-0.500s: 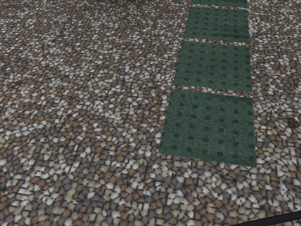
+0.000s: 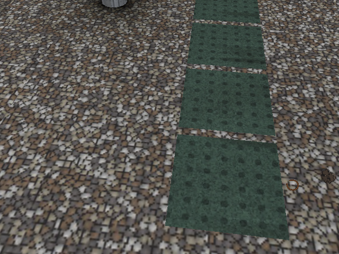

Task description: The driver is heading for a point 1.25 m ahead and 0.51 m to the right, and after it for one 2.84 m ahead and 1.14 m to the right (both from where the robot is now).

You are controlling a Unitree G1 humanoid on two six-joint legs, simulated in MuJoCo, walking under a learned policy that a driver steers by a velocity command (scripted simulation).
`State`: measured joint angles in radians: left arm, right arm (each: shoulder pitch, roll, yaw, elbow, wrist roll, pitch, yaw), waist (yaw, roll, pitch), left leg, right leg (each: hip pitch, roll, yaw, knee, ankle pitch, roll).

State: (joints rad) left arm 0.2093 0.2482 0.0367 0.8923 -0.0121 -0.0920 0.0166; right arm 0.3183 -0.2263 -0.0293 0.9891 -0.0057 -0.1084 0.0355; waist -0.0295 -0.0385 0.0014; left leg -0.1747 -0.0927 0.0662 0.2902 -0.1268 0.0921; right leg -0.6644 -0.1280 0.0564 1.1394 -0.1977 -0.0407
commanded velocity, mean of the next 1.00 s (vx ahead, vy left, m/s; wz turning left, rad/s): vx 0.50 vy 0.00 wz -0.28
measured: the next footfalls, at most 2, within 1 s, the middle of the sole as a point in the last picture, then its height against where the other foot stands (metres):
right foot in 0.30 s outside the picture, level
left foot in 0.80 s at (163, 228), level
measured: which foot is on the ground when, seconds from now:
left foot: down 0.00-0.32, up 0.34-0.78, down 0.80-1.00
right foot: up 0.00-0.28, down 0.30-0.80, up 0.82-1.00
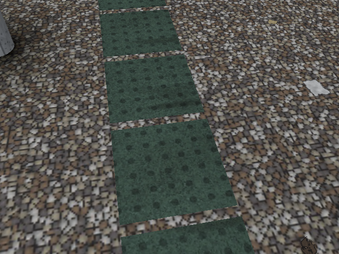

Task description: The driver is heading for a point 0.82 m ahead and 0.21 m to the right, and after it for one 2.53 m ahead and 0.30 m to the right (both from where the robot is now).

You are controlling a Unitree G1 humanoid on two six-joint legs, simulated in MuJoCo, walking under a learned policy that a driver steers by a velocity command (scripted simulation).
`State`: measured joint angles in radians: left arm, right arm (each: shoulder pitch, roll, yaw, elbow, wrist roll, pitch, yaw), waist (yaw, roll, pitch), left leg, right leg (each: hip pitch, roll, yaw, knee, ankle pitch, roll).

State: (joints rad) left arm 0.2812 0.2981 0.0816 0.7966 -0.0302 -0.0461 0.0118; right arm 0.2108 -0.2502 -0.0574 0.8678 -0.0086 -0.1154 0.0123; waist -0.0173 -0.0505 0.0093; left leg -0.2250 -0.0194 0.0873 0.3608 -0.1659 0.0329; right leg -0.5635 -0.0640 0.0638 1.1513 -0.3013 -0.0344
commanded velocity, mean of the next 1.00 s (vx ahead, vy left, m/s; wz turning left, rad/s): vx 0.47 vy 0.00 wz -0.41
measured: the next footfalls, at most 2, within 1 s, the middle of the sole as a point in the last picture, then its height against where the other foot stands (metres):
right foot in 0.34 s outside the picture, level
left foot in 0.88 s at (190, 209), level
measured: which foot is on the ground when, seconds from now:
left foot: down 0.00-0.36, up 0.38-0.86, down 0.88-1.00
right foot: up 0.00-0.32, down 0.34-0.90, up 0.92-1.00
